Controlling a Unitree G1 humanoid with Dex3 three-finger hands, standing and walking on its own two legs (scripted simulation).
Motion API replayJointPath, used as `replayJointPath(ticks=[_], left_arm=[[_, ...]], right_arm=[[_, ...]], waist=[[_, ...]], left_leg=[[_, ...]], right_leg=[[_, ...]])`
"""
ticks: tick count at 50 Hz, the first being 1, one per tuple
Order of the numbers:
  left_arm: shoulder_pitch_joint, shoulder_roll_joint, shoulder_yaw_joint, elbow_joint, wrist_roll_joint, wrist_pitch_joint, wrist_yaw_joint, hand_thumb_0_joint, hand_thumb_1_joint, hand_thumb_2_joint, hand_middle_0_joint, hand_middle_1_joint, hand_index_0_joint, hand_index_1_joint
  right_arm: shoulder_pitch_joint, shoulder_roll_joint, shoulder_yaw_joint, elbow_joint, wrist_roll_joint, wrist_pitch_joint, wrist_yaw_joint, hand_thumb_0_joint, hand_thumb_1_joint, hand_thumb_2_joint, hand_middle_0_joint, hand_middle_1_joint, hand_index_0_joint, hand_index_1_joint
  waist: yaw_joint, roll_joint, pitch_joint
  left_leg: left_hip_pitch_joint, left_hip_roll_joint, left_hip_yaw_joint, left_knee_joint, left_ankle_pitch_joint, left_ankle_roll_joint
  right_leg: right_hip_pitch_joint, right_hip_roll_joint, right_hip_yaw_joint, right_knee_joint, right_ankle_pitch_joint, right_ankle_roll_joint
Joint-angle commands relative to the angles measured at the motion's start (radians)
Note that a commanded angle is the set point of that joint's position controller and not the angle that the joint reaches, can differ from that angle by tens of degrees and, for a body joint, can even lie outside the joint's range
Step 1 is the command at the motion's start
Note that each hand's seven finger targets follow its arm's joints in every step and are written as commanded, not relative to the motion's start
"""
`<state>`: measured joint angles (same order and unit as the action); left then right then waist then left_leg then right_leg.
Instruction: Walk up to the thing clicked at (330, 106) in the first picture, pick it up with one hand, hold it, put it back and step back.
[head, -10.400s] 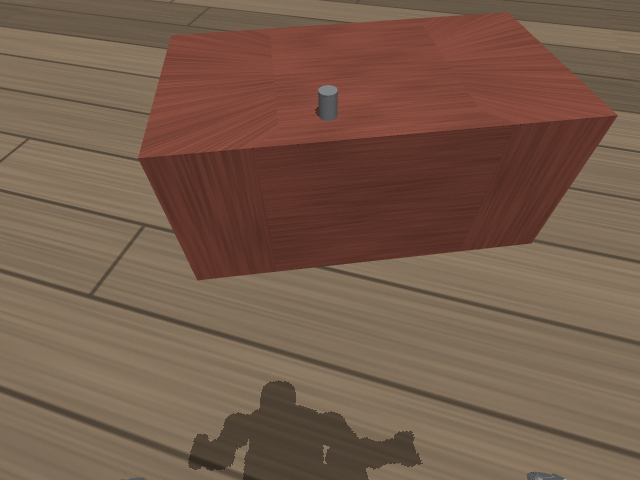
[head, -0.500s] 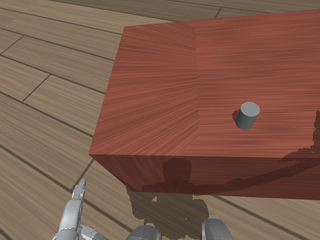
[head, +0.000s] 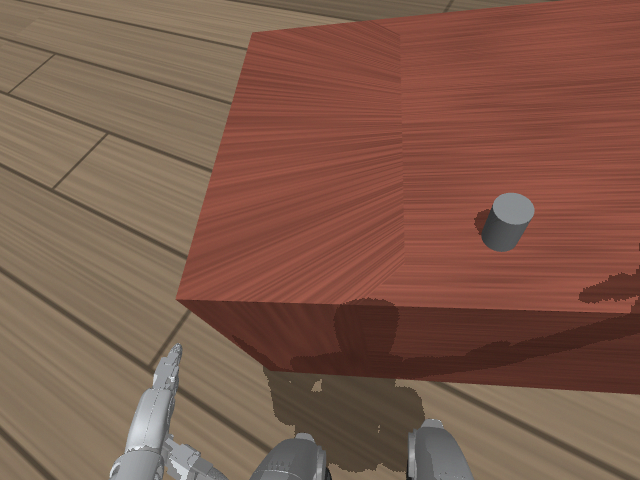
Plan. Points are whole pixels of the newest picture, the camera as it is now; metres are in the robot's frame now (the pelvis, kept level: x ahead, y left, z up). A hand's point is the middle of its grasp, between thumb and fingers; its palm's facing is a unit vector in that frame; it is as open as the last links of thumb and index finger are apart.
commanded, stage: approach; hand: right
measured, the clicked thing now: (505, 223) +0.47 -0.21 -0.07
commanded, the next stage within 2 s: close in in 0.14 s
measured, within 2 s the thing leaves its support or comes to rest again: neither
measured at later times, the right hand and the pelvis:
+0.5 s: hand (553, 223) +0.46 -0.27 -0.06, palm faces +0.16 +0.99 +0.04, open 17.7 cm; pelvis -0.03 +0.00 -0.06, yaw +3 degrees
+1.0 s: hand (524, 221) +0.46 -0.23 -0.05, palm faces +0.21 +0.98 +0.03, open 17.8 cm; pelvis -0.02 +0.00 -0.06, yaw +3 degrees
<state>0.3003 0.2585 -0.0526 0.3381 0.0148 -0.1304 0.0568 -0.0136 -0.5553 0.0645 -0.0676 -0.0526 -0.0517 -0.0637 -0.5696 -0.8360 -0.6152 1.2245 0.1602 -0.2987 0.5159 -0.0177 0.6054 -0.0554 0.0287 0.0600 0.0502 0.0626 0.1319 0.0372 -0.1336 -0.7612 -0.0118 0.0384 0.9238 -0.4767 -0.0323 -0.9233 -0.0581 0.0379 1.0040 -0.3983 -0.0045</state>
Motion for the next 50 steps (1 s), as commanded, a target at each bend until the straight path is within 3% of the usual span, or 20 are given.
replayJointPath(ticks=[1,8,11,14,16,18,20,22,23,25,27,28,29,32,34,37,40,44,45,50], left_arm=[[0.025,0.169,0.104,-0.204,0.008,-0.072,0.002,0.0,-0.585,0.072,-0.058,-0.052,-0.039,-0.072],[0.103,0.225,0.213,-0.313,0.038,-0.079,-0.012,0.0,-0.548,0.048,-0.052,-0.053,-0.047,-0.057],[0.095,0.211,0.21,-0.361,0.049,-0.072,-0.02,0.0,-0.547,0.046,-0.05,-0.051,-0.047,-0.054],[0.048,0.163,0.168,-0.394,0.063,-0.061,-0.032,0.0,-0.55,0.046,-0.055,-0.052,-0.054,-0.052],[0.052,0.197,0.202,-0.448,0.069,-0.051,-0.033,0.0,-0.56,0.053,-0.055,-0.051,-0.051,-0.055],[0.06,0.24,0.248,-0.497,0.071,-0.043,-0.029,0.0,-0.543,0.04,-0.051,-0.051,-0.056,-0.046],[0.084,0.199,0.213,-0.447,0.069,-0.029,-0.044,0.0,-0.546,0.041,-0.05,-0.05,-0.054,-0.047],[0.11,0.206,0.221,-0.49,0.063,-0.018,-0.043,0.0,-0.548,0.038,-0.053,-0.051,-0.058,-0.046],[0.125,0.252,0.255,-0.53,0.061,-0.009,-0.043,0.0,-0.548,0.041,-0.053,-0.053,-0.058,-0.048],[0.197,0.19,0.214,-0.471,0.061,0.025,-0.065,0.0,-0.539,0.035,-0.052,-0.053,-0.059,-0.046],[0.157,0.167,0.191,-0.521,0.057,0.027,-0.069,0.0,-0.528,0.022,-0.052,-0.053,-0.065,-0.039],[0.133,0.166,0.19,-0.553,0.053,0.03,-0.069,0.0,-0.534,0.027,-0.053,-0.052,-0.063,-0.042],[0.103,0.151,0.183,-0.557,0.056,0.034,-0.072,0.0,-0.539,0.034,-0.053,-0.052,-0.059,-0.046],[0.075,0.169,0.203,-0.592,0.055,0.035,-0.064,0.0,-0.537,0.032,-0.051,-0.05,-0.057,-0.045],[0.083,0.192,0.234,-0.601,0.057,0.046,-0.059,0.0,-0.542,0.035,-0.051,-0.049,-0.055,-0.045],[0.158,0.167,0.22,-0.549,0.061,0.055,-0.065,0.0,-0.537,0.032,-0.048,-0.049,-0.055,-0.042],[0.186,0.155,0.204,-0.542,0.062,0.066,-0.067,0.0,-0.537,0.029,-0.048,-0.048,-0.056,-0.041],[0.171,0.16,0.222,-0.527,0.063,0.075,-0.072,0.0,-0.533,0.027,-0.048,-0.051,-0.057,-0.041],[0.171,0.161,0.228,-0.521,0.062,0.08,-0.072,0.0,-0.53,0.023,-0.047,-0.051,-0.059,-0.039],[0.144,0.165,0.235,-0.548,0.06,0.09,-0.078,0.0,-0.528,0.023,-0.046,-0.05,-0.056,-0.039]], right_arm=[[-0.264,-0.151,-0.011,-0.157,0.059,-0.152,0.004,0.0,0.611,-0.063,0.029,0.064,0.052,0.063],[-0.321,-0.181,-0.077,-0.282,0.045,-0.292,-0.074,0.0,0.611,-0.046,0.037,0.057,0.052,0.057],[-0.373,-0.246,-0.107,-0.32,0.006,-0.337,-0.127,0.0,0.611,-0.047,0.039,0.056,0.05,0.056],[-0.402,-0.196,-0.072,-0.277,-0.031,-0.357,-0.155,0.0,0.606,-0.037,0.054,0.051,0.056,0.051],[-0.497,-0.24,-0.087,-0.383,-0.047,-0.37,-0.18,0.0,0.599,-0.041,0.052,0.051,0.054,0.051],[-0.506,-0.122,-0.028,-0.315,-0.04,-0.336,-0.185,0.0,0.604,-0.053,0.041,0.055,0.046,0.055],[-0.384,0.09,0.081,-0.148,-0.033,-0.283,-0.181,0.0,0.6,-0.064,0.034,0.059,0.041,0.059],[-0.546,-0.115,0.002,-0.41,-0.063,-0.289,-0.222,0.0,0.611,-0.072,0.027,0.063,0.041,0.063],[-0.45,-0.166,-0.034,-0.327,-0.083,-0.265,-0.24,0.0,0.611,-0.064,0.033,0.058,0.044,0.058],[-0.295,0.003,0.019,-0.189,-0.075,-0.232,-0.26,0.0,0.611,-0.049,0.041,0.055,0.05,0.055],[-0.439,-0.109,-0.058,-0.4,-0.065,-0.267,-0.298,0.0,0.611,-0.037,0.051,0.053,0.058,0.052],[-0.414,-0.096,-0.058,-0.364,-0.068,-0.265,-0.309,0.0,0.608,-0.035,0.051,0.051,0.057,0.051],[-0.326,0.021,0.004,-0.227,-0.069,-0.253,-0.31,0.0,0.611,-0.024,0.05,0.047,0.055,0.047],[-0.368,0.038,0.02,-0.311,-0.085,-0.279,-0.337,0.0,0.611,-0.017,0.05,0.048,0.054,0.048],[-0.459,-0.049,-0.022,-0.414,-0.099,-0.3,-0.361,0.0,0.611,-0.027,0.035,0.051,0.043,0.051],[-0.356,0.113,0.066,-0.321,-0.097,-0.286,-0.357,0.0,0.611,-0.03,0.028,0.052,0.037,0.052],[-0.43,0.038,0.04,-0.442,-0.106,-0.288,-0.37,0.0,0.611,-0.035,0.028,0.051,0.036,0.052],[-0.371,0.158,0.097,-0.406,-0.094,-0.267,-0.385,0.0,0.611,-0.042,0.022,0.053,0.031,0.053],[-0.423,0.093,0.056,-0.473,-0.095,-0.273,-0.399,0.0,0.611,-0.044,0.023,0.053,0.031,0.053],[-0.37,0.188,0.106,-0.455,-0.101,-0.26,-0.43,0.0,0.611,-0.042,0.025,0.057,0.033,0.057]], waist=[[0.04,-0.18,-0.335],[0.062,-0.272,-0.447],[0.048,-0.319,-0.466],[0.055,-0.362,-0.478],[0.056,-0.454,-0.579],[0.123,-0.443,-0.572],[0.139,-0.353,-0.464],[0.089,-0.437,-0.573],[0.068,-0.421,-0.6],[0.089,-0.296,-0.431],[0.048,-0.324,-0.526],[0.053,-0.302,-0.525],[0.075,-0.226,-0.439],[0.08,-0.225,-0.444],[0.076,-0.273,-0.509],[0.104,-0.269,-0.463],[0.077,-0.35,-0.538],[0.083,-0.322,-0.48],[0.068,-0.337,-0.476],[0.069,-0.261,-0.479]], left_leg=[[-0.144,-0.04,0.012,-0.023,0.216,0.05],[-0.255,-0.046,0.012,0.1,0.2,0.053],[-0.272,-0.043,0.009,0.14,0.185,0.059],[-0.311,-0.043,0.007,0.173,0.171,0.062],[-0.314,-0.043,0.005,0.186,0.167,0.067],[-0.342,-0.05,0.022,0.181,0.162,0.066],[-0.363,-0.055,0.035,0.169,0.146,0.063],[-0.356,-0.055,0.027,0.175,0.127,0.068],[-0.324,-0.058,0.034,0.169,0.134,0.065],[-0.308,-0.066,0.043,0.149,0.141,0.058],[-0.268,-0.061,0.027,0.156,0.151,0.06],[-0.27,-0.063,0.03,0.161,0.138,0.061],[-0.27,-0.066,0.029,0.154,0.146,0.054],[-0.268,-0.062,0.02,0.162,0.14,0.056],[-0.264,-0.063,0.012,0.161,0.123,0.062],[-0.297,-0.067,0.027,0.161,0.16,0.058],[-0.308,-0.066,0.028,0.174,0.184,0.063],[-0.312,-0.064,0.035,0.165,0.176,0.061],[-0.311,-0.062,0.028,0.159,0.162,0.061],[-0.256,-0.064,0.025,0.145,0.206,0.054]], right_leg=[[0.399,0.003,0.04,-0.048,0.304,-0.008],[0.37,0.001,0.046,0.071,0.33,0.0],[0.314,0.002,0.045,0.108,0.286,0.005],[0.274,-0.004,0.042,0.142,0.258,0.011],[0.34,-0.009,0.041,0.149,0.272,0.02],[0.367,-0.02,0.055,0.154,0.274,0.021],[0.266,-0.017,0.062,0.151,0.214,0.01],[0.317,-0.024,0.059,0.139,0.211,0.02],[0.351,-0.024,0.058,0.133,0.224,0.021],[0.21,-0.013,0.052,0.129,0.169,0.009],[0.206,-0.01,0.047,0.137,0.163,0.003],[0.2,-0.009,0.049,0.135,0.149,0.003],[0.126,-0.007,0.044,0.149,0.119,-0.006],[0.106,-0.008,0.042,0.144,0.083,-0.01],[0.163,-0.012,0.041,0.141,0.079,-0.007],[0.193,-0.014,0.041,0.143,0.135,-0.006],[0.276,-0.017,0.041,0.14,0.219,0.005],[0.263,-0.017,0.043,0.127,0.207,0.007],[0.251,-0.016,0.038,0.126,0.187,0.006],[0.228,-0.009,0.031,0.131,0.201,-0.006]])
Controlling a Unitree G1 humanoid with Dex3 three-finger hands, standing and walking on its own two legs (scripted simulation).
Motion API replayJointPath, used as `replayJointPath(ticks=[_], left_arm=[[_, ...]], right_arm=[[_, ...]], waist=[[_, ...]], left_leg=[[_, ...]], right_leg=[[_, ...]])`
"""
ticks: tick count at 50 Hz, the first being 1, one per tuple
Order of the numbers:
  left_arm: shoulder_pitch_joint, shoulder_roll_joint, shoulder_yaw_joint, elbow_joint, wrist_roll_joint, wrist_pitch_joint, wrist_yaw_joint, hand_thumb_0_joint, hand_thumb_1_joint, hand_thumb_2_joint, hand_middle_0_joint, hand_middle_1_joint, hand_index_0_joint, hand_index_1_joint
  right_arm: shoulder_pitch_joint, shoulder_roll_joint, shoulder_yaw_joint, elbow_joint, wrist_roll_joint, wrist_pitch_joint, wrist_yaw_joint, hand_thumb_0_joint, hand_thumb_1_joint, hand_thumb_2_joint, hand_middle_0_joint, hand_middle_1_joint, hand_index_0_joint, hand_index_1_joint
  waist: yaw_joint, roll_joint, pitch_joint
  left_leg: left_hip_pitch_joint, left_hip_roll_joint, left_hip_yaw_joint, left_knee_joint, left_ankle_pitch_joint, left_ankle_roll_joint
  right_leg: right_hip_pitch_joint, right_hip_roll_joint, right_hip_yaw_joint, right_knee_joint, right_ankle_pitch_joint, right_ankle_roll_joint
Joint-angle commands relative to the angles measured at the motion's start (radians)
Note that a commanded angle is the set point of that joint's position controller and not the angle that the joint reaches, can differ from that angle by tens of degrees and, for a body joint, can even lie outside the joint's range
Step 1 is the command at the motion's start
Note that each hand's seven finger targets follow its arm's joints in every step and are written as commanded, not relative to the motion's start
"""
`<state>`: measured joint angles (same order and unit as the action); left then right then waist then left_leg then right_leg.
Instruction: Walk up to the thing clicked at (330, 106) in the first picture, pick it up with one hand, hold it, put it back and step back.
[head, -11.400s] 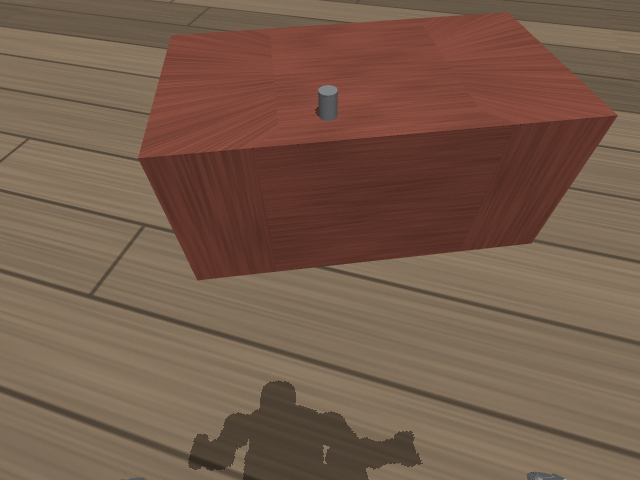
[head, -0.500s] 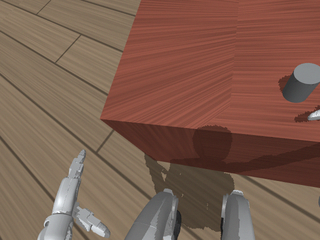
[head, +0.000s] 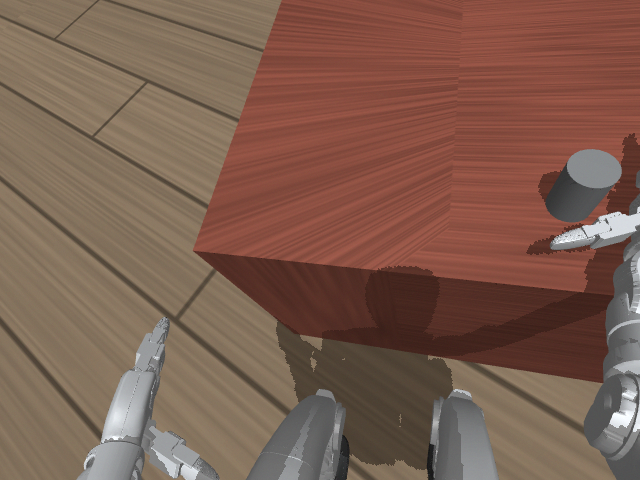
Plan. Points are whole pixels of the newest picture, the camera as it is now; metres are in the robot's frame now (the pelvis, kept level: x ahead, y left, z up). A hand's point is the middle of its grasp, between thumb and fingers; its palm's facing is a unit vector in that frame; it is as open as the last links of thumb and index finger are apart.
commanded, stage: close in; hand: right
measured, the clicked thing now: (580, 187) +0.48 -0.24 -0.01
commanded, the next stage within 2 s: close in 0.14 s
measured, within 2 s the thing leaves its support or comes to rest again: leaves its support in 1.02 s
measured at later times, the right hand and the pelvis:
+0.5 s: hand (592, 178) +0.47 -0.24 +0.01, palm faces +0.26 +0.97 +0.01, open 16.3 cm; pelvis +0.00 +0.01 +0.00, yaw -1 degrees
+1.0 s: hand (584, 177) +0.47 -0.23 +0.01, palm faces +0.26 +0.97 +0.01, open 8.2 cm; pelvis +0.00 +0.00 +0.00, yaw +0 degrees
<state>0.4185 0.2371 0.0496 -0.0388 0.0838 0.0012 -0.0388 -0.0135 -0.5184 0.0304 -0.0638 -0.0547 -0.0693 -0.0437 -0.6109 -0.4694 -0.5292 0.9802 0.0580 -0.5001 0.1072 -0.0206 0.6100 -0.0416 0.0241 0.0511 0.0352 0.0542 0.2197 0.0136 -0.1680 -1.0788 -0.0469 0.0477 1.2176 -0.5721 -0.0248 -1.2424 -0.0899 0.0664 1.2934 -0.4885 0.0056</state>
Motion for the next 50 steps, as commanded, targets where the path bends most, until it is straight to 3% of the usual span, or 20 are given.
replayJointPath(ticks=[1,2,3,4,10,11,12,13,14,17,19,20,28,31,35,39,44,45,48,50], left_arm=[[0.029,0.17,0.119,-0.182,-0.01,-0.041,0.014,0.0,-0.531,0.025,-0.046,-0.05,-0.055,-0.04],[0.018,0.181,0.13,-0.19,-0.014,-0.037,0.015,0.0,-0.532,0.025,-0.046,-0.049,-0.054,-0.04],[0.02,0.176,0.131,-0.197,-0.01,-0.037,0.012,0.0,-0.531,0.025,-0.045,-0.049,-0.054,-0.041],[0.033,0.195,0.148,-0.195,-0.016,-0.032,0.013,0.0,-0.536,0.028,-0.047,-0.049,-0.053,-0.042],[0.037,0.164,0.13,-0.162,-0.02,-0.02,0.002,0.0,-0.521,0.017,-0.043,-0.048,-0.054,-0.036],[0.038,0.157,0.129,-0.167,-0.017,-0.02,0.001,0.0,-0.518,0.015,-0.042,-0.048,-0.055,-0.034],[0.026,0.162,0.134,-0.186,-0.016,-0.024,0.002,0.0,-0.514,0.012,-0.041,-0.048,-0.056,-0.032],[0.001,0.173,0.141,-0.184,-0.015,-0.024,0.005,0.0,-0.572,0.065,-0.05,-0.047,-0.036,-0.061],[0.005,0.183,0.154,-0.184,-0.014,-0.024,0.007,0.0,-0.539,0.04,-0.046,-0.051,-0.049,-0.048],[-0.018,0.16,0.116,-0.221,-0.012,-0.031,0.006,0.0,-0.538,0.04,-0.043,-0.047,-0.048,-0.042],[0.027,0.19,0.141,-0.205,-0.012,-0.026,0.015,0.0,-0.539,0.042,-0.043,-0.047,-0.048,-0.042],[0.012,0.157,0.097,-0.223,-0.009,-0.031,0.01,0.0,-0.542,0.046,-0.043,-0.048,-0.046,-0.046],[0.025,0.203,0.136,-0.231,-0.001,-0.032,0.009,0.0,-0.534,0.041,-0.042,-0.05,-0.051,-0.04],[0.016,0.187,0.133,-0.21,-0.001,-0.031,0.001,0.0,-0.532,0.04,-0.042,-0.051,-0.051,-0.041],[-0.017,0.206,0.143,-0.26,0.002,-0.029,-0.003,0.0,-0.535,0.041,-0.042,-0.048,-0.049,-0.04],[-0.009,0.173,0.123,-0.206,-0.002,-0.028,0.0,0.0,-0.534,0.04,-0.04,-0.047,-0.045,-0.041],[0.04,0.179,0.128,-0.209,0.001,-0.025,0.002,0.0,-0.529,0.033,-0.04,-0.048,-0.048,-0.039],[0.049,0.16,0.112,-0.193,0.003,-0.026,-0.001,0.0,-0.523,0.028,-0.039,-0.046,-0.05,-0.035],[0.048,0.2,0.15,-0.21,0.0,-0.028,-0.002,0.0,-0.524,0.027,-0.039,-0.046,-0.05,-0.034],[0.039,0.188,0.135,-0.208,0.0,-0.024,-0.007,0.0,-0.527,0.028,-0.041,-0.048,-0.051,-0.037]], right_arm=[[-0.303,-0.161,0.034,-0.199,-0.004,-0.057,-0.023,0.0,0.611,-0.041,0.027,0.057,0.035,0.057],[-0.31,-0.197,0.0,-0.223,-0.003,-0.059,-0.034,0.0,0.611,-0.037,0.028,0.054,0.036,0.055],[-0.29,-0.111,0.062,-0.199,-0.004,-0.054,-0.026,0.0,0.611,-0.031,0.03,0.054,0.037,0.054],[-0.297,-0.176,0.004,-0.226,0.002,-0.054,-0.039,0.0,0.611,-0.038,0.031,0.055,0.039,0.056],[-0.239,-0.141,0.019,-0.206,-0.003,-0.061,-0.057,0.0,0.611,-0.026,0.04,0.055,0.044,0.056],[-0.283,-0.168,0.009,-0.231,-0.01,-0.071,-0.06,0.0,0.611,-0.029,0.038,0.058,0.044,0.059],[-0.3,-0.12,0.036,-0.205,-0.009,-0.074,-0.057,0.0,0.611,-0.032,0.034,0.059,0.041,0.06],[-0.343,-0.193,-0.003,-0.251,-0.012,-0.088,-0.066,0.0,0.595,-0.033,0.114,0.098,0.121,0.099],[-0.352,-0.227,-0.023,-0.224,-0.017,-0.093,-0.071,0.0,0.582,-0.035,0.194,0.157,0.201,0.158],[-0.383,-0.159,0.035,-0.209,-0.018,-0.107,-0.051,0.0,0.582,-0.101,0.386,0.253,0.391,0.254],[-0.417,-0.257,-0.003,-0.203,-0.03,-0.113,-0.048,0.0,0.572,-0.096,0.486,0.291,0.487,0.292],[-0.41,-0.235,0.01,-0.179,-0.03,-0.108,-0.038,0.0,0.58,-0.094,0.495,0.296,0.495,0.297],[-0.453,-0.236,0.004,-0.126,-0.026,-0.073,-0.032,0.0,0.565,-0.141,0.731,0.429,0.734,0.43],[-0.326,-0.167,0.021,-0.002,-0.03,-0.054,-0.038,0.0,0.498,-0.233,0.83,0.533,0.835,0.534],[-0.415,-0.272,-0.042,-0.175,-0.028,-0.08,-0.051,0.0,0.41,-0.328,0.911,0.629,0.916,0.63],[-0.372,-0.171,0.01,-0.073,-0.022,-0.084,-0.06,0.0,0.268,-0.456,0.995,0.745,0.996,0.746],[-0.427,-0.227,0.004,-0.129,-0.041,-0.108,-0.065,0.0,0.034,-0.639,1.097,0.894,1.095,0.896],[-0.402,-0.19,0.017,-0.109,-0.041,-0.104,-0.061,0.0,-0.012,-0.688,1.12,0.934,1.12,0.935],[-0.437,-0.265,-0.01,-0.228,-0.038,-0.104,-0.061,0.0,-0.171,-0.81,1.202,1.039,1.199,1.04],[-0.394,-0.239,-0.008,-0.178,-0.034,-0.085,-0.061,0.0,-0.266,-0.86,1.243,1.08,1.237,1.081]], waist=[[-0.015,-0.231,-0.453],[-0.028,-0.212,-0.471],[-0.003,-0.207,-0.475],[-0.025,-0.196,-0.475],[-0.038,-0.181,-0.393],[-0.029,-0.185,-0.397],[0.002,-0.17,-0.39],[-0.019,-0.188,-0.39],[-0.003,-0.167,-0.386],[0.017,-0.187,-0.429],[0.023,-0.221,-0.457],[0.022,-0.233,-0.479],[0.024,-0.266,-0.45],[0.008,-0.228,-0.39],[-0.023,-0.268,-0.546],[0.013,-0.186,-0.436],[0.031,-0.233,-0.458],[0.027,-0.232,-0.451],[0.006,-0.301,-0.527],[0.001,-0.29,-0.508]], left_leg=[[0.083,-0.028,0.014,-0.148,0.323,0.044],[0.094,-0.029,0.014,-0.145,0.335,0.042],[0.107,-0.028,0.011,-0.151,0.357,0.039],[0.102,-0.028,0.012,-0.151,0.343,0.04],[0.103,-0.024,0.003,-0.161,0.32,0.04],[0.116,-0.021,-0.007,-0.165,0.332,0.035],[0.103,-0.023,-0.003,-0.166,0.324,0.036],[0.109,-0.019,-0.01,-0.163,0.302,0.038],[0.12,-0.015,-0.024,-0.175,0.307,0.03],[0.105,-0.016,-0.018,-0.165,0.297,0.036],[0.093,-0.02,-0.007,-0.16,0.291,0.039],[0.104,-0.019,-0.007,-0.158,0.319,0.036],[0.056,-0.025,0.007,-0.162,0.275,0.043],[0.039,-0.031,0.017,-0.156,0.273,0.043],[0.092,-0.034,0.017,-0.137,0.333,0.045],[0.104,-0.035,0.015,-0.157,0.331,0.036],[0.07,-0.031,0.002,-0.151,0.316,0.039],[0.063,-0.031,0.005,-0.151,0.324,0.037],[0.084,-0.027,0.002,-0.147,0.343,0.04],[0.086,-0.029,0.007,-0.151,0.349,0.04]], right_leg=[[0.542,0.025,0.001,-0.156,0.306,-0.018],[0.546,0.024,0.002,-0.153,0.323,-0.02],[0.551,0.026,-0.001,-0.148,0.334,-0.022],[0.551,0.026,-0.001,-0.156,0.326,-0.022],[0.509,0.032,-0.012,-0.177,0.289,-0.021],[0.501,0.032,-0.016,-0.167,0.286,-0.024],[0.502,0.032,-0.012,-0.172,0.273,-0.023],[0.483,0.033,-0.015,-0.175,0.243,-0.023],[0.472,0.033,-0.017,-0.159,0.232,-0.028],[0.501,0.031,-0.009,-0.162,0.228,-0.026],[0.549,0.029,-0.005,-0.167,0.245,-0.019],[0.56,0.03,-0.005,-0.156,0.279,-0.021],[0.555,0.027,0.003,-0.174,0.259,-0.013],[0.52,0.026,0.003,-0.173,0.273,-0.011],[0.601,0.023,0.007,-0.163,0.376,-0.007],[0.508,0.029,0.005,-0.164,0.299,-0.022],[0.533,0.028,-0.006,-0.151,0.285,-0.019],[0.543,0.027,-0.005,-0.148,0.302,-0.021],[0.605,0.028,-0.007,-0.153,0.344,-0.017],[0.605,0.029,-0.007,-0.154,0.362,-0.014]])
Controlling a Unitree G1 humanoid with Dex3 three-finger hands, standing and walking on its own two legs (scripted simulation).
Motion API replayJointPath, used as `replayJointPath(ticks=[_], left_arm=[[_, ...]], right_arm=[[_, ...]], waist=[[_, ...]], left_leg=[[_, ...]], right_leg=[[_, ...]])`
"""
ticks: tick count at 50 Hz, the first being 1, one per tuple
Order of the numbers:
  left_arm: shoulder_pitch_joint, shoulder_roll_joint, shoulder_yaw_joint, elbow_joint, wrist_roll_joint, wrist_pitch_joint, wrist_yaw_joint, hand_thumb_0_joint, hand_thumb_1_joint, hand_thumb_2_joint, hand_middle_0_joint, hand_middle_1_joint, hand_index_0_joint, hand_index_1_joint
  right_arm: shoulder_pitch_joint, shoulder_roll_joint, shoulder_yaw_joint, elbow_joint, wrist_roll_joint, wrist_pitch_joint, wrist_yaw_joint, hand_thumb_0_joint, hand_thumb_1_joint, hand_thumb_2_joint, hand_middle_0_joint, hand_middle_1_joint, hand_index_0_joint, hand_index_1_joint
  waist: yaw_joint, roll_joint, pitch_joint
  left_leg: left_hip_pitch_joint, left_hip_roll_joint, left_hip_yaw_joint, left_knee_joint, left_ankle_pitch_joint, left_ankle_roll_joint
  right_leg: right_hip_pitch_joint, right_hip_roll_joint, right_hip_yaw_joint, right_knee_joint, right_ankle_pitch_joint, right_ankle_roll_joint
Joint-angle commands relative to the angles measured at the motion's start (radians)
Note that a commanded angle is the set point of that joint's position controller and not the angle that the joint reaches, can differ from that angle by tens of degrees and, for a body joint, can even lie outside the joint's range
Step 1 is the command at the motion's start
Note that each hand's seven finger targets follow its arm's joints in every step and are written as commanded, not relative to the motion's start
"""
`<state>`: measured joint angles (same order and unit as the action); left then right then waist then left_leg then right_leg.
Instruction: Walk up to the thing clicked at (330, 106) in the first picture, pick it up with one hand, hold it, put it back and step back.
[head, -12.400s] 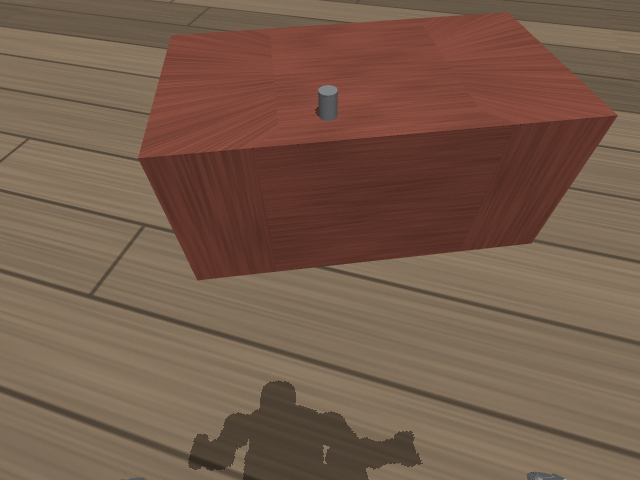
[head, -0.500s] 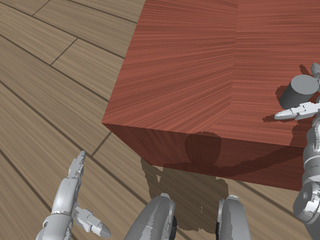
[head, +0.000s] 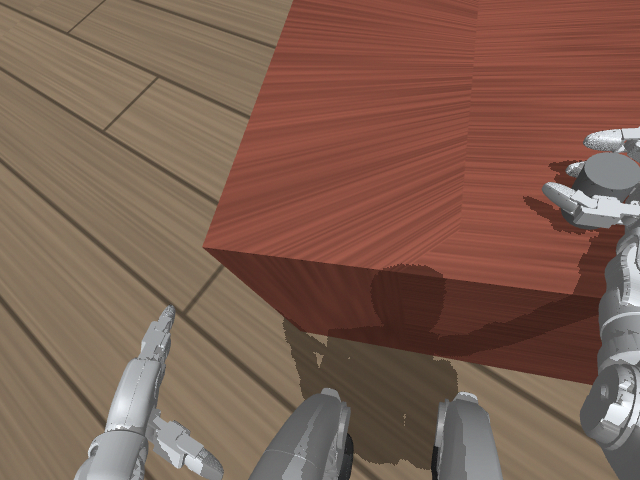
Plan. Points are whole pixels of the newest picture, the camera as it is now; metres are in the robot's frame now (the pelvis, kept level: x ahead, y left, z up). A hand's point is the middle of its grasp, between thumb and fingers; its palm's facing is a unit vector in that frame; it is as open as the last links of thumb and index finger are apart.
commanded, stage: settle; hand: right
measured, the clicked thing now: (597, 192) +0.47 -0.24 -0.01
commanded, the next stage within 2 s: lift in 1.08 s
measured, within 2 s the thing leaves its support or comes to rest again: leaves its support in 0.02 s
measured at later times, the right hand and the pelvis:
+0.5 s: hand (629, 157) +0.47 -0.24 +0.05, palm faces +0.27 +0.96 +0.00, open 5.0 cm; pelvis +0.00 -0.01 +0.02, yaw +0 degrees
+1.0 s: hand (634, 132) +0.48 -0.24 +0.08, palm faces +0.25 +0.97 +0.00, open 5.1 cm; pelvis +0.01 +0.00 +0.03, yaw -1 degrees
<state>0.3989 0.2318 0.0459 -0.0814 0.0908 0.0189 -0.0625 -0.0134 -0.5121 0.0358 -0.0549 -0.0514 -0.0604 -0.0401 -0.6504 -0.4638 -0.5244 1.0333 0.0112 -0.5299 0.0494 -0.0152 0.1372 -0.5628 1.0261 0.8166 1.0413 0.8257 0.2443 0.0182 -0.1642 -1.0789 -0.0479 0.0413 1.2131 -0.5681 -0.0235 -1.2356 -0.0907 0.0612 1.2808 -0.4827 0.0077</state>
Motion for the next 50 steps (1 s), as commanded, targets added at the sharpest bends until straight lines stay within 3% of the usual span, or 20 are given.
replayJointPath(ticks=[1,3,4,6,9,13,16,20,25,26,31,33,35,36,38,39,46,48,49,50], left_arm=[[0.057,0.168,0.123,-0.134,-0.008,-0.039,0.013,0.0,-0.527,0.028,-0.041,-0.048,-0.051,-0.037],[0.026,0.183,0.139,-0.135,-0.01,-0.043,0.019,0.0,-0.531,0.03,-0.042,-0.048,-0.049,-0.04],[0.009,0.201,0.15,-0.153,-0.012,-0.045,0.024,0.0,-0.533,0.032,-0.044,-0.049,-0.05,-0.042],[0.002,0.208,0.152,-0.162,-0.01,-0.044,0.026,0.0,-0.553,0.059,-0.054,-0.059,-0.055,-0.058],[-0.008,0.202,0.147,-0.147,-0.016,-0.047,0.03,0.0,-0.551,0.056,-0.053,-0.056,-0.053,-0.056],[0.02,0.187,0.13,-0.162,-0.024,-0.042,0.03,0.0,-0.546,0.053,-0.05,-0.055,-0.052,-0.053],[0.053,0.17,0.124,-0.092,-0.023,-0.035,0.029,0.0,-0.544,0.051,-0.05,-0.055,-0.053,-0.052],[0.016,0.185,0.14,-0.08,-0.026,-0.038,0.034,0.0,-0.547,0.054,-0.051,-0.053,-0.052,-0.052],[-0.025,0.2,0.15,-0.121,-0.032,-0.048,0.041,0.0,-0.548,0.053,-0.049,-0.051,-0.05,-0.049],[-0.013,0.193,0.141,-0.095,-0.03,-0.049,0.041,0.0,-0.549,0.054,-0.049,-0.051,-0.05,-0.051],[-0.011,0.171,0.108,-0.09,-0.031,-0.052,0.043,0.0,-0.551,0.054,-0.05,-0.051,-0.05,-0.051],[0.006,0.152,0.094,-0.064,-0.032,-0.054,0.043,0.0,-0.549,0.051,-0.048,-0.051,-0.049,-0.05],[0.005,0.17,0.111,-0.053,-0.033,-0.055,0.047,0.0,-0.552,0.053,-0.049,-0.051,-0.049,-0.051],[-0.006,0.181,0.115,-0.063,-0.031,-0.055,0.046,0.0,-0.555,0.056,-0.05,-0.051,-0.048,-0.053],[0.022,0.182,0.12,-0.035,-0.034,-0.052,0.046,0.0,-0.551,0.053,-0.05,-0.051,-0.049,-0.052],[0.021,0.199,0.14,-0.035,-0.032,-0.051,0.047,0.0,-0.549,0.05,-0.048,-0.05,-0.05,-0.049],[-0.024,0.17,0.109,-0.044,-0.033,-0.056,0.041,0.0,-0.554,0.054,-0.048,-0.049,-0.046,-0.051],[-0.031,0.147,0.078,-0.028,-0.035,-0.056,0.04,0.0,-0.558,0.057,-0.049,-0.049,-0.044,-0.053],[-0.025,0.15,0.086,-0.029,-0.035,-0.056,0.04,0.0,-0.56,0.057,-0.049,-0.048,-0.044,-0.053],[-0.034,0.176,0.109,-0.037,-0.036,-0.056,0.044,0.0,-0.561,0.058,-0.049,-0.048,-0.043,-0.054]], right_arm=[[-0.315,-0.187,0.009,-0.163,0.017,-0.045,0.0,0.0,-0.317,-0.884,1.267,1.102,1.259,1.103],[-0.367,-0.181,0.025,-0.198,0.02,-0.045,0.0,0.0,-0.423,-0.979,1.348,1.193,1.338,1.195],[-0.415,-0.222,0.006,-0.246,0.017,-0.048,-0.007,0.0,-0.457,-1.038,1.369,1.239,1.364,1.24],[-0.416,-0.211,0.016,-0.238,0.014,-0.047,-0.009,0.0,-0.432,-1.149,1.326,1.293,1.339,1.294],[-0.391,-0.227,0.015,-0.238,0.015,-0.041,-0.005,0.0,-0.501,-1.215,1.363,1.351,1.375,1.352],[-0.39,-0.242,0.01,-0.269,0.02,-0.022,-0.001,0.0,-0.46,-1.211,1.375,1.36,1.389,1.361],[-0.39,-0.192,0.035,-0.218,0.028,-0.004,-0.002,0.0,-0.473,-1.224,1.386,1.373,1.4,1.373],[-0.414,-0.224,0.027,-0.217,0.018,0.007,-0.016,0.0,-0.507,-1.274,1.412,1.416,1.429,1.416],[-0.42,-0.205,0.034,-0.201,0.023,0.017,-0.014,0.0,-0.525,-1.297,1.412,1.431,1.429,1.432],[-0.394,-0.171,0.056,-0.173,0.025,0.022,-0.008,0.0,-0.52,-1.301,1.411,1.435,1.428,1.436],[-0.452,-0.225,0.029,-0.232,0.031,0.018,0.001,0.0,-0.524,-1.31,1.417,1.444,1.435,1.445],[-0.461,-0.195,0.049,-0.208,0.036,0.021,0.003,0.0,-0.525,-1.293,1.416,1.433,1.431,1.434],[-0.454,-0.218,0.038,-0.2,0.034,0.022,0.0,0.0,-0.53,-1.302,1.419,1.44,1.435,1.44],[-0.474,-0.251,0.025,-0.234,0.028,0.017,-0.006,0.0,-0.527,-1.305,1.419,1.441,1.436,1.442],[-0.43,-0.219,0.043,-0.18,0.025,0.025,-0.003,0.0,-0.553,-1.321,1.414,1.449,1.43,1.449],[-0.467,-0.251,0.031,-0.222,0.023,0.021,-0.009,0.0,-0.551,-1.332,1.412,1.457,1.43,1.457],[-0.443,-0.164,0.071,-0.178,0.033,0.041,0.0,0.0,-0.552,-1.33,1.41,1.455,1.426,1.456],[-0.481,-0.203,0.059,-0.211,0.03,0.04,0.002,0.0,-0.551,-1.335,1.411,1.461,1.428,1.461],[-0.481,-0.192,0.063,-0.202,0.03,0.04,0.002,0.0,-0.56,-1.33,1.407,1.453,1.422,1.453],[-0.493,-0.227,0.04,-0.232,0.033,0.037,0.0,0.0,-0.544,-1.34,1.409,1.463,1.426,1.464]], waist=[[-0.015,-0.269,-0.458],[-0.002,-0.282,-0.439],[-0.008,-0.277,-0.46],[0.001,-0.237,-0.465],[-0.026,-0.256,-0.514],[-0.036,-0.269,-0.56],[-0.018,-0.25,-0.442],[-0.031,-0.235,-0.371],[-0.026,-0.199,-0.417],[-0.024,-0.198,-0.41],[-0.047,-0.207,-0.479],[-0.036,-0.209,-0.451],[-0.032,-0.203,-0.429],[-0.048,-0.213,-0.451],[-0.041,-0.214,-0.401],[-0.044,-0.225,-0.415],[-0.042,-0.181,-0.44],[-0.069,-0.204,-0.437],[-0.054,-0.193,-0.442],[-0.065,-0.184,-0.469]], left_leg=[[0.068,-0.029,0.014,-0.149,0.337,0.036],[0.04,-0.028,0.016,-0.148,0.304,0.041],[0.037,-0.027,0.017,-0.149,0.291,0.042],[0.06,-0.029,0.02,-0.157,0.285,0.039],[0.094,-0.028,0.02,-0.16,0.315,0.037],[0.142,-0.026,0.02,-0.175,0.363,0.036],[0.111,-0.025,0.019,-0.193,0.327,0.037],[0.105,-0.022,0.009,-0.22,0.269,0.04],[0.143,-0.024,0.02,-0.235,0.253,0.044],[0.148,-0.024,0.022,-0.234,0.261,0.043],[0.18,-0.022,0.018,-0.242,0.307,0.04],[0.186,-0.021,0.012,-0.249,0.328,0.039],[0.189,-0.019,0.008,-0.256,0.334,0.038],[0.201,-0.018,0.007,-0.253,0.342,0.037],[0.174,-0.019,0.012,-0.259,0.324,0.042],[0.176,-0.017,0.006,-0.262,0.321,0.041],[0.218,-0.018,0.01,-0.281,0.373,0.033],[0.226,-0.015,0.003,-0.284,0.364,0.035],[0.239,-0.015,0.001,-0.282,0.372,0.034],[0.263,-0.013,-0.002,-0.288,0.379,0.032]], right_leg=[[0.558,0.03,-0.003,-0.139,0.337,-0.019],[0.55,0.026,0.005,-0.155,0.305,-0.014],[0.563,0.021,0.01,-0.158,0.295,-0.016],[0.551,0.02,0.013,-0.156,0.264,-0.019],[0.59,0.024,0.008,-0.159,0.304,-0.021],[0.639,0.031,0.001,-0.171,0.362,-0.02],[0.599,0.03,-0.003,-0.194,0.311,-0.018],[0.568,0.032,-0.012,-0.23,0.231,-0.019],[0.609,0.031,-0.003,-0.261,0.213,-0.014],[0.606,0.031,-0.002,-0.264,0.22,-0.014],[0.665,0.036,-0.003,-0.263,0.289,-0.015],[0.652,0.039,-0.011,-0.256,0.301,-0.019],[0.641,0.041,-0.015,-0.26,0.294,-0.02],[0.657,0.042,-0.015,-0.263,0.312,-0.021],[0.665,0.038,-0.014,-0.276,0.312,-0.016],[0.667,0.039,-0.016,-0.275,0.306,-0.018],[0.691,0.038,-0.015,-0.274,0.362,-0.021],[0.68,0.041,-0.021,-0.281,0.347,-0.021],[0.677,0.043,-0.021,-0.28,0.345,-0.021],[0.681,0.044,-0.022,-0.281,0.341,-0.024]])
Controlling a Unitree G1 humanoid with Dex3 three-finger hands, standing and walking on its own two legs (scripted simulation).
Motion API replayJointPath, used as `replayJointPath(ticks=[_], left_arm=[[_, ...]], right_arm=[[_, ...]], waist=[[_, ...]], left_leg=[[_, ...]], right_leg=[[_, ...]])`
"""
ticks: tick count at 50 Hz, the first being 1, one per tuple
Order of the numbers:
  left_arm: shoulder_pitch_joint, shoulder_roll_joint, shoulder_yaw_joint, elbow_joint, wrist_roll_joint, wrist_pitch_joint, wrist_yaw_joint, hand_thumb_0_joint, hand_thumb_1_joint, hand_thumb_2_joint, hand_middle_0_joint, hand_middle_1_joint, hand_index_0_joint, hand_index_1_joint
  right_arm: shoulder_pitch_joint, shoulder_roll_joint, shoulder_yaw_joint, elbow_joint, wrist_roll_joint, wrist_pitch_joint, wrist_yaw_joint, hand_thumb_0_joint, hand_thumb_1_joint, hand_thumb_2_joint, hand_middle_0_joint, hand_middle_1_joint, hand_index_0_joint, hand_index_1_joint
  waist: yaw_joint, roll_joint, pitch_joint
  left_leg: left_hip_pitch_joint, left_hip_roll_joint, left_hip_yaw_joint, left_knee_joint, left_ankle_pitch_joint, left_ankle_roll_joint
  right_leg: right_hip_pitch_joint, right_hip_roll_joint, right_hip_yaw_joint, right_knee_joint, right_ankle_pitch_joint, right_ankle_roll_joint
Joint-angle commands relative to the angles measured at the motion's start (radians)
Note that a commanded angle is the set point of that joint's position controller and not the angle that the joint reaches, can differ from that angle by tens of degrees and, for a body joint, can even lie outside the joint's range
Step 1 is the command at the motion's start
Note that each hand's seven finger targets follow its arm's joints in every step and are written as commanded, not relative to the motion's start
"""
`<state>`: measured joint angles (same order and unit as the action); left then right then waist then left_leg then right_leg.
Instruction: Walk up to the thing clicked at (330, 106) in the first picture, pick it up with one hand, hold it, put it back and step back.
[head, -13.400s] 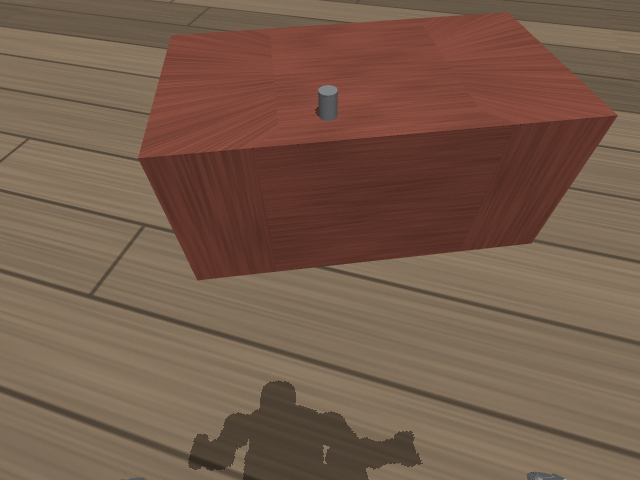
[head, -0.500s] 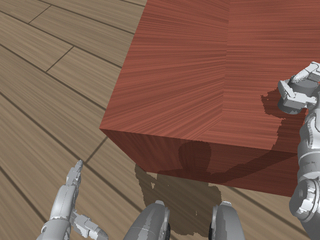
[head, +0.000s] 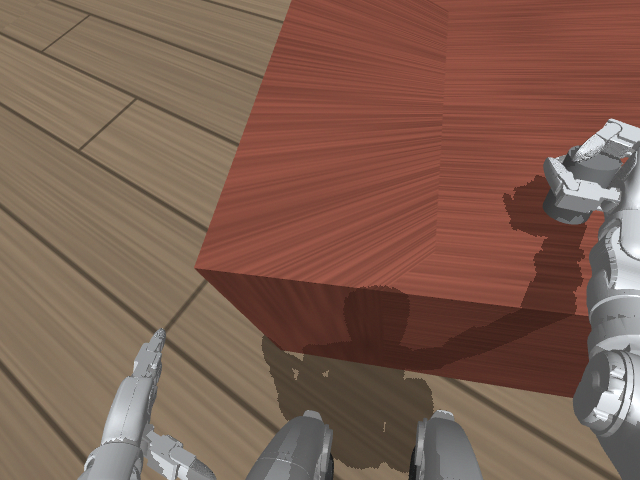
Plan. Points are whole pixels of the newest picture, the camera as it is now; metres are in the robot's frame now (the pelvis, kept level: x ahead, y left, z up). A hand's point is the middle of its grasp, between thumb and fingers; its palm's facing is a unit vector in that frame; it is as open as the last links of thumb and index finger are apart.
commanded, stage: settle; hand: right
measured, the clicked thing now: (578, 185) +0.48 -0.24 +0.02
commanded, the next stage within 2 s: lift in 0.08 s
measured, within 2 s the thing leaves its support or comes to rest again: neither
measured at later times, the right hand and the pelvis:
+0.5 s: hand (586, 161) +0.46 -0.22 +0.09, palm faces +0.23 +0.97 +0.01, open 5.1 cm; pelvis +0.01 +0.00 +0.02, yaw +0 degrees
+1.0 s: hand (605, 178) +0.39 -0.19 +0.16, palm faces +0.23 +0.97 +0.00, open 5.1 cm; pelvis +0.01 +0.01 +0.05, yaw -2 degrees
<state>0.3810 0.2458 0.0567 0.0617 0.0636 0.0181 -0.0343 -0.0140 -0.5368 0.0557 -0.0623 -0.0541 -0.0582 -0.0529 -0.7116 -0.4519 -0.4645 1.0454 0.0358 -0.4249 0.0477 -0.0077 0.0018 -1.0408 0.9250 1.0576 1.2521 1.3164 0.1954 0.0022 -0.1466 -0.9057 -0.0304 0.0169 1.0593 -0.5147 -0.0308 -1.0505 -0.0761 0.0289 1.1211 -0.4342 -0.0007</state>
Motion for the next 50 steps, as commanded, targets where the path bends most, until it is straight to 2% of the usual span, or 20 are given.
replayJointPath(ticks=[1,5,6,9,11,13,14,16,20,22,26,29,30,32,33,35,36,47,48,50], left_arm=[[-0.037,0.139,0.069,-0.204,-0.01,-0.057,0.012,0.0,-0.559,0.058,-0.049,-0.049,-0.044,-0.054],[0.031,0.151,0.09,-0.157,-0.013,-0.048,0.012,0.0,-0.558,0.056,-0.048,-0.047,-0.043,-0.052],[0.067,0.18,0.126,-0.108,-0.01,-0.042,0.015,0.0,-0.555,0.052,-0.048,-0.047,-0.044,-0.05],[0.023,0.15,0.097,-0.13,-0.015,-0.042,0.011,0.0,-0.555,0.052,-0.047,-0.046,-0.044,-0.049],[-0.004,0.157,0.106,-0.115,-0.015,-0.048,0.013,0.0,-0.538,0.045,-0.05,-0.058,-0.056,-0.051],[-0.016,0.196,0.142,-0.147,-0.02,-0.049,0.019,0.0,-0.54,0.046,-0.051,-0.057,-0.057,-0.051],[-0.032,0.192,0.134,-0.173,-0.02,-0.049,0.016,0.0,-0.539,0.045,-0.05,-0.057,-0.056,-0.051],[-0.014,0.166,0.112,-0.151,-0.023,-0.046,0.013,0.0,-0.542,0.047,-0.052,-0.059,-0.057,-0.053],[-0.018,0.127,0.073,-0.133,-0.027,-0.043,0.015,0.0,-0.54,0.044,-0.049,-0.056,-0.055,-0.051],[0.014,0.166,0.122,-0.082,-0.028,-0.038,0.022,0.0,-0.542,0.046,-0.05,-0.056,-0.054,-0.051],[0.007,0.144,0.105,-0.068,-0.038,-0.04,0.026,0.0,-0.54,0.045,-0.051,-0.057,-0.056,-0.052],[0.011,0.137,0.103,-0.031,-0.045,-0.036,0.032,0.0,-0.542,0.046,-0.05,-0.056,-0.053,-0.052],[-0.004,0.129,0.1,-0.044,-0.048,-0.035,0.035,0.0,-0.546,0.049,-0.052,-0.057,-0.054,-0.055],[-0.024,0.166,0.137,-0.036,-0.053,-0.032,0.044,0.0,-0.547,0.049,-0.051,-0.055,-0.053,-0.054],[-0.024,0.147,0.113,-0.019,-0.054,-0.031,0.043,0.0,-0.551,0.052,-0.052,-0.055,-0.051,-0.056],[-0.056,0.132,0.101,-0.026,-0.062,-0.034,0.051,0.0,-0.548,0.049,-0.05,-0.053,-0.051,-0.053],[-0.077,0.154,0.114,-0.048,-0.069,-0.037,0.055,0.0,-0.546,0.047,-0.049,-0.052,-0.051,-0.051],[-0.028,0.104,0.077,0.093,-0.082,-0.041,0.083,0.0,-0.542,0.044,-0.049,-0.054,-0.053,-0.05],[-0.042,0.12,0.101,0.099,-0.084,-0.04,0.086,0.0,-0.546,0.047,-0.052,-0.055,-0.054,-0.053],[-0.062,0.15,0.129,0.105,-0.084,-0.046,0.095,0.0,-0.541,0.043,-0.049,-0.054,-0.053,-0.049]], right_arm=[[-0.406,-0.218,-0.009,-0.227,0.007,-0.062,0.004,0.0,-0.55,-1.336,1.397,1.455,1.414,1.455],[-0.385,-0.224,-0.013,-0.225,0.01,-0.05,-0.002,0.0,-0.54,-1.33,1.395,1.451,1.411,1.452],[-0.422,-0.251,-0.029,-0.271,0.011,-0.055,-0.008,0.0,-0.542,-1.349,1.39,1.463,1.409,1.464],[-0.413,-0.226,-0.018,-0.274,0.012,-0.049,-0.015,0.0,-0.567,-1.364,1.398,1.474,1.416,1.475],[-0.343,-0.118,0.038,-0.186,0.019,-0.037,-0.005,0.0,-0.549,-1.321,1.384,1.434,1.394,1.434],[-0.388,-0.209,0.002,-0.271,0.013,-0.04,-0.008,0.0,-0.537,-1.327,1.366,1.431,1.378,1.431],[-0.409,-0.225,-0.006,-0.329,0.015,-0.041,-0.013,0.0,-0.528,-1.326,1.369,1.433,1.381,1.433],[-0.329,-0.117,0.044,-0.27,0.03,-0.021,-0.005,0.0,-0.509,-1.325,1.357,1.429,1.373,1.429],[-0.349,-0.165,0.025,-0.372,0.028,-0.022,-0.012,0.0,-0.572,-1.314,1.387,1.43,1.394,1.43],[-0.341,-0.144,0.044,-0.387,0.032,-0.017,-0.02,0.0,-0.567,-1.318,1.38,1.429,1.388,1.429],[-0.295,-0.128,0.049,-0.479,0.046,-0.002,-0.038,0.0,-0.557,-1.34,1.381,1.446,1.393,1.446],[-0.185,-0.028,0.102,-0.434,0.06,0.039,-0.04,0.0,-0.551,-1.333,1.383,1.446,1.394,1.446],[-0.223,-0.069,0.088,-0.549,0.06,0.039,-0.042,0.0,-0.548,-1.339,1.376,1.446,1.39,1.446],[-0.157,-0.032,0.108,-0.538,0.069,0.068,-0.04,0.0,-0.552,-1.334,1.383,1.445,1.395,1.445],[-0.122,0.019,0.139,-0.525,0.074,0.085,-0.04,0.0,-0.571,-1.348,1.4,1.46,1.411,1.46],[-0.168,0.0,0.139,-0.626,0.084,0.093,-0.042,0.0,-0.54,-1.351,1.402,1.469,1.417,1.469],[-0.089,0.014,0.135,-0.564,0.089,0.112,-0.042,0.0,-0.557,-1.343,1.404,1.463,1.416,1.463],[-0.003,0.04,0.177,-0.756,0.107,0.174,-0.063,0.0,-0.554,-1.359,1.401,1.474,1.416,1.474],[-0.036,0.019,0.172,-0.847,0.109,0.173,-0.068,0.0,-0.548,-1.361,1.392,1.472,1.409,1.472],[0.018,0.06,0.189,-0.8,0.115,0.194,-0.067,0.0,-0.546,-1.356,1.394,1.471,1.411,1.471]], waist=[[-0.017,-0.168,-0.502],[-0.012,-0.162,-0.469],[-0.009,-0.17,-0.457],[-0.018,-0.168,-0.438],[-0.004,-0.146,-0.372],[-0.017,-0.172,-0.456],[-0.035,-0.175,-0.506],[-0.032,-0.15,-0.482],[-0.058,-0.173,-0.509],[-0.056,-0.173,-0.44],[-0.086,-0.16,-0.395],[-0.08,-0.112,-0.321],[-0.096,-0.132,-0.365],[-0.094,-0.084,-0.363],[-0.098,-0.075,-0.327],[-0.109,-0.081,-0.345],[-0.108,-0.023,-0.343],[-0.135,-0.054,-0.168],[-0.146,-0.08,-0.18],[-0.129,-0.027,-0.169]], left_leg=[[0.111,-0.032,0.023,-0.134,0.347,0.038],[0.114,-0.031,0.018,-0.146,0.38,0.032],[0.095,-0.029,0.013,-0.15,0.371,0.032],[0.086,-0.028,0.015,-0.157,0.351,0.036],[0.046,-0.032,0.029,-0.151,0.305,0.042],[0.08,-0.031,0.03,-0.162,0.318,0.042],[0.117,-0.03,0.027,-0.162,0.353,0.039],[0.133,-0.033,0.036,-0.171,0.365,0.039],[0.189,-0.028,0.025,-0.189,0.412,0.036],[0.164,-0.029,0.027,-0.2,0.365,0.041],[0.211,-0.023,0.022,-0.241,0.341,0.04],[0.223,-0.022,0.023,-0.264,0.34,0.036],[0.252,-0.017,0.02,-0.268,0.368,0.035],[0.276,-0.019,0.029,-0.279,0.369,0.033],[0.284,-0.016,0.028,-0.286,0.381,0.03],[0.313,-0.011,0.026,-0.302,0.388,0.028],[0.336,-0.012,0.027,-0.308,0.396,0.026],[0.409,0.012,0.003,-0.406,0.335,0.025],[0.42,0.017,0.001,-0.413,0.318,0.03],[0.421,0.016,-0.001,-0.43,0.326,0.022]], right_leg=[[0.509,0.033,0.008,-0.126,0.313,-0.014],[0.513,0.036,-0.001,-0.124,0.339,-0.02],[0.515,0.033,-0.002,-0.124,0.332,-0.021],[0.525,0.03,0.001,-0.139,0.323,-0.02],[0.507,0.023,0.013,-0.162,0.303,-0.012],[0.571,0.02,0.014,-0.168,0.33,-0.011],[0.593,0.022,0.013,-0.163,0.368,-0.014],[0.607,0.023,0.012,-0.175,0.385,-0.011],[0.632,0.033,-0.002,-0.19,0.424,-0.007],[0.635,0.031,-0.001,-0.218,0.388,-0.003],[0.643,0.033,-0.012,-0.259,0.336,-0.006],[0.629,0.035,-0.016,-0.286,0.316,-0.009],[0.659,0.035,-0.019,-0.288,0.347,-0.009],[0.677,0.031,-0.012,-0.307,0.353,-0.01],[0.667,0.034,-0.015,-0.314,0.362,-0.009],[0.694,0.035,-0.018,-0.328,0.368,-0.01],[0.699,0.035,-0.018,-0.336,0.367,-0.013],[0.715,0.056,-0.055,-0.442,0.257,-0.011],[0.734,0.055,-0.056,-0.453,0.248,-0.006],[0.749,0.053,-0.056,-0.455,0.246,-0.012]])
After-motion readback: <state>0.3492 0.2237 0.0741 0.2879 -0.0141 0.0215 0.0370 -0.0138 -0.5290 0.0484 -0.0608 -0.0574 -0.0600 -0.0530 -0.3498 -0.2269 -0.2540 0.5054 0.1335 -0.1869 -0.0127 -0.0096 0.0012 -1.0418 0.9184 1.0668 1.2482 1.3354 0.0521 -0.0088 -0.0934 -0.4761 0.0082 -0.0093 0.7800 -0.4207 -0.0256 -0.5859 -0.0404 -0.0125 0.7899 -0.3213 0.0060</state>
